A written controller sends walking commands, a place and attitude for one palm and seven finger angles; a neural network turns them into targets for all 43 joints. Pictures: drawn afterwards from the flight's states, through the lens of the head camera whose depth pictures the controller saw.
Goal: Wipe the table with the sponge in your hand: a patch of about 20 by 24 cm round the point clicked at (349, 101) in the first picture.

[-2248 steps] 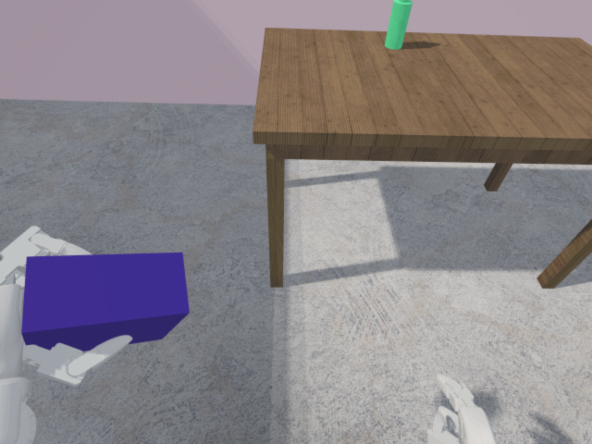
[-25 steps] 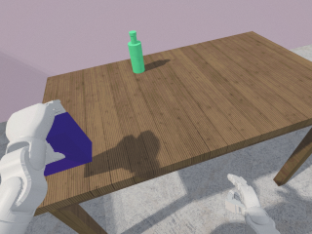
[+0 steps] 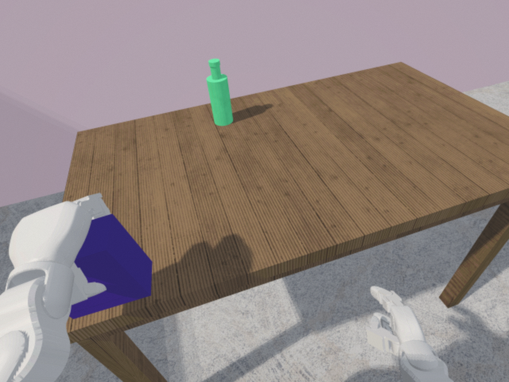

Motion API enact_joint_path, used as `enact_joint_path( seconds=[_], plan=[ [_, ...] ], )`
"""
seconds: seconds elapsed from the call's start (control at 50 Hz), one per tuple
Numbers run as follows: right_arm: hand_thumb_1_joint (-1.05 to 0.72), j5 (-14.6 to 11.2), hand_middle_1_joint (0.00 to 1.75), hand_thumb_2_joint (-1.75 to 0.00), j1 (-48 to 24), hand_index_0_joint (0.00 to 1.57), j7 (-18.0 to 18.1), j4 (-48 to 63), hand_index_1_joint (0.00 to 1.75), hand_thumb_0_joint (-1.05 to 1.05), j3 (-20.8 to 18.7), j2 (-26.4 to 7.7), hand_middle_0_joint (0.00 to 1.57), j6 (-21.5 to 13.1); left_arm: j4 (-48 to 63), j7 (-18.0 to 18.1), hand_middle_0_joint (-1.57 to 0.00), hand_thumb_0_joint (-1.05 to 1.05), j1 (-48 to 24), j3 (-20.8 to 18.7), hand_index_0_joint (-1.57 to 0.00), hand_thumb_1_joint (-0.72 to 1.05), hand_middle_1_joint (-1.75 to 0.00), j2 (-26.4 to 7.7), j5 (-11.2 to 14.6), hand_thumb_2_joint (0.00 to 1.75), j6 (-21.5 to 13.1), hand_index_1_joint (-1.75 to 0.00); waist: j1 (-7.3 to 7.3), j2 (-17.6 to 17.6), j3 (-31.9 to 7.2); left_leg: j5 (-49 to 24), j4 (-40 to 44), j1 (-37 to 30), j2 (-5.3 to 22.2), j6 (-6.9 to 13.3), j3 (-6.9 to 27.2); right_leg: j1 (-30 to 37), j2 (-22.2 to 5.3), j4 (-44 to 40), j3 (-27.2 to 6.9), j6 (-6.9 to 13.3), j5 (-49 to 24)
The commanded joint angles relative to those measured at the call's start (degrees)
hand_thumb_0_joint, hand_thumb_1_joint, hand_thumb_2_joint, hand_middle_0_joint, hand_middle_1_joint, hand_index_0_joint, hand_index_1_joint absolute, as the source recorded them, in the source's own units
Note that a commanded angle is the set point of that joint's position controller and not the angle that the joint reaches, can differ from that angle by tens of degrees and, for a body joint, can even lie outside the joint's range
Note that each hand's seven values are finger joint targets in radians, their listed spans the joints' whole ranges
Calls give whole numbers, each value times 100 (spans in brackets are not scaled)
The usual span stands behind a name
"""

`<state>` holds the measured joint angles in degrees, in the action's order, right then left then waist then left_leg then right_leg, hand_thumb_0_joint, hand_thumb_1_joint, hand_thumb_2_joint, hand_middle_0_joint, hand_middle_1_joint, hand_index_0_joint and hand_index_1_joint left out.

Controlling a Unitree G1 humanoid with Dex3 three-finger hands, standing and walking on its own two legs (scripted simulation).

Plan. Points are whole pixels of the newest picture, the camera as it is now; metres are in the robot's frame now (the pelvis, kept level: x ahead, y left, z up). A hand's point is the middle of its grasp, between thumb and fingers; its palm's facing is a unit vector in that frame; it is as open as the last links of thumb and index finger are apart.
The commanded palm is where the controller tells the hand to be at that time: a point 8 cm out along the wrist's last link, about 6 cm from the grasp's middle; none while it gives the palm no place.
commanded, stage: bring the sponge back beside the body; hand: left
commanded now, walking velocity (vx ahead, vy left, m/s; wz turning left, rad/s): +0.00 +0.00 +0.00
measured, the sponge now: (100, 276) +0.21 +0.29 +0.08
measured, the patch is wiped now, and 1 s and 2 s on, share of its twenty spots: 0.95 0.95 0.95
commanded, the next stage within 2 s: step back with the hand held close in 0.62 s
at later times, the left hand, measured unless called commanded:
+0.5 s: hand (79, 268) +0.19 +0.28 +0.14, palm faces +0.20 -0.14 -0.97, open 10.4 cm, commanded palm +0.14 +0.28 +0.21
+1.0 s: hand (119, 251) +0.21 +0.22 +0.16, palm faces +0.29 -0.85 -0.43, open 10.5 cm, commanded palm +0.15 +0.28 +0.19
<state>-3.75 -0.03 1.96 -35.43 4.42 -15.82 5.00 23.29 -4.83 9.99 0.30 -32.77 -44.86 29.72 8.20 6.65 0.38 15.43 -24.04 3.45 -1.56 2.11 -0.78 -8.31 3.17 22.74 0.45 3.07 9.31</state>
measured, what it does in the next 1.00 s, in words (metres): stands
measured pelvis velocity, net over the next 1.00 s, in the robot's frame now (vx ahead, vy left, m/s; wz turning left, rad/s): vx -0.01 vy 0.00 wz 0.02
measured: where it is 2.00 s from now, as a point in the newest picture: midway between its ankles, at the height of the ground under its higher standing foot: outside the picture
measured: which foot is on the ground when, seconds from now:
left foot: down 0.00-1.00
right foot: down 0.00-1.00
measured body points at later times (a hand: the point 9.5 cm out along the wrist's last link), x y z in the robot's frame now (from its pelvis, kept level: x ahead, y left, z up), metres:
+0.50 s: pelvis -0.01 +0.00 +0.00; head -0.05 -0.05 +0.45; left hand +0.17 +0.28 +0.20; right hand +0.25 -0.19 -0.06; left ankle -0.02 +0.10 -0.74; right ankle +0.04 -0.09 -0.74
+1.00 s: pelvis -0.01 +0.00 -0.01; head +0.01 +0.00 +0.44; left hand +0.19 +0.27 +0.19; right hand +0.18 -0.23 -0.09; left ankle -0.02 +0.10 -0.74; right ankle +0.04 -0.09 -0.74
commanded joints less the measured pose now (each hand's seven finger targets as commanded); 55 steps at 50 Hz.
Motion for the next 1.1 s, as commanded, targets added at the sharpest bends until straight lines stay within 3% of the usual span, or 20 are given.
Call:
enact_joint_path(
  seconds=[0.0,0.02,0.1,0.12,0.18,0.24,0.32,0.58,0.62,0.7,0.72,0.74,0.76,0.78,0.8,0.82,0.86,0.92,1.0,1.08],
  plan=[
    [-90,53,30,-90,-1396,20,47,1040,30,0,-266,-481,20,-323,1188,361,-120,0,-1135,-1043,-120,10,-160,-1332,-237,130,-189,-160,21,-213,-795,-1180,416,480,60,66,467,713,-132,-330,-695,165,-165],
    [-90,1,30,-90,-1612,20,35,1150,30,0,-225,-445,20,-381,1400,379,-120,0,-1196,-1110,-120,10,-160,-1370,-214,130,-201,-160,10,-122,-801,-1026,451,481,79,67,532,693,-62,-344,-894,211,36],
    [-90,57,30,-90,-1412,20,40,1032,30,0,-280,-473,20,-337,1138,438,-120,0,-773,-1005,-120,10,-160,-1176,-184,130,-229,-160,28,-249,-674,-993,425,519,66,56,455,641,-128,-393,-737,157,93],
    [-90,11,30,-90,-1612,20,35,1149,30,0,-244,-432,20,-402,1332,437,-120,0,-768,-1022,-120,10,-160,-1140,-138,130,-235,-160,9,-208,-667,-833,430,507,72,64,505,595,-80,-433,-951,193,287],
    [-90,54,30,-90,-1409,20,40,1048,30,0,-274,-473,20,-379,1245,470,-120,0,-533,-919,-120,10,-160,-1014,-110,130,-256,-160,-4,-251,-594,-834,450,542,84,66,463,588,-121,-436,-732,134,294],
    [-90,76,30,-90,-1400,20,41,1123,30,0,-276,-443,20,-482,1593,535,-120,0,-697,-1021,-120,10,-160,-1146,-187,130,-313,-160,32,-186,-837,-833,365,537,61,96,450,720,-135,-343,-818,142,300],
    [-90,61,30,-90,-1565,20,83,1123,30,0,-266,-439,20,-492,1689,605,-120,0,-936,-1087,-120,10,-160,-1257,-256,130,-361,-160,-22,42,-617,-636,498,521,78,88,524,645,-32,-443,-983,192,468],
    [-90,56,30,-90,-1415,20,64,1014,30,0,-295,-481,20,-424,1204,543,-120,0,-447,-877,-120,10,-160,-899,-58,130,-241,-160,-8,-301,-516,-788,485,563,61,60,434,619,-106,-481,-762,121,297],
    [-90,44,30,-90,-1579,20,78,1121,30,0,-273,-464,20,-471,1449,541,-120,0,-579,-994,-120,10,-160,-1067,-104,130,-249,-160,-22,-219,-584,-685,446,532,49,76,451,600,-69,-516,-1002,152,445],
    [-90,93,30,-90,-1375,20,84,1026,30,0,-312,-494,20,-424,1372,601,-120,0,-600,-1064,-120,10,-160,-1158,-170,130,-283,-160,17,-251,-711,-918,412,518,34,66,425,742,-112,-451,-862,141,205],
    [-90,48,30,-90,-1441,20,94,1011,30,0,-262,-470,20,-449,678,597,-120,0,-462,-594,-120,10,-160,-594,-273,130,-192,-160,-155,-363,-284,-689,439,605,40,30,392,365,-28,-545,-914,163,486],
    [-90,90,30,-90,-184,20,85,1993,30,0,-396,-337,20,-449,1910,813,-120,0,-1228,-2100,-120,10,-160,-30,4568,130,-1653,-160,-778,-1245,422,370,-226,769,129,159,449,-978,-347,-1012,-1339,36,301],
    [-90,199,30,-90,158,20,74,1471,30,0,-256,-335,20,-526,722,913,-120,0,-38,-2225,-120,10,-160,-497,4553,130,-2133,-160,-703,-1727,-119,469,-498,481,90,144,437,-1069,-666,-966,-1262,108,625],
    [-90,201,30,-90,-60,20,31,1418,30,0,-281,-261,20,-513,756,917,-120,0,69,-1880,-120,10,-160,-135,4567,130,-2351,-160,-711,-1504,-112,401,-543,428,64,116,429,-1226,-748,-914,-1276,150,663],
    [-90,173,30,-90,285,20,77,1391,30,0,-362,-312,20,-473,1433,1035,-120,0,36,-2364,-120,10,-160,-390,4719,130,-2665,-160,-732,-1439,-447,331,-685,416,204,93,479,-1113,-1088,-899,-1410,130,558],
    [-90,213,30,-90,282,20,117,1313,30,0,-331,-294,20,-526,2075,1130,-120,0,-46,-2639,-120,10,-160,-651,4784,130,-2980,-160,-750,-1090,-698,218,-709,345,236,78,493,-1041,-1237,-765,-1517,170,269],
    [-90,240,30,-90,334,20,154,1329,30,0,-374,-340,20,-574,2646,1256,-120,0,555,-2670,-120,10,-160,-472,4884,130,-3336,-160,-751,-186,-1191,-436,-472,470,438,53,558,-519,-1372,-138,-1267,175,-689],
    [-90,258,30,-90,263,20,155,1393,30,0,-460,-445,20,-617,3061,1393,-120,0,1274,-3006,-120,10,-160,-511,4940,130,-3610,-160,-714,666,-1296,-1288,-267,1059,748,88,963,-147,-1088,649,-914,28,-1522],
    [-90,225,30,-90,433,20,148,1289,30,0,-604,-391,20,-540,2551,1394,-120,0,1850,-3061,-120,10,-160,-191,4961,130,-3769,-160,-818,-319,-1428,-2341,-432,1196,1006,62,1074,-206,-921,1100,-623,-124,-1688],
    [-90,230,30,-90,476,20,148,1268,30,0,-703,-460,20,-578,2090,1337,-120,0,1887,-2977,-120,10,-160,22,4953,130,-3818,-160,-817,-177,-1095,-2549,-229,1315,1181,116,1170,-651,-618,1300,-452,-249,-382]
  ],
)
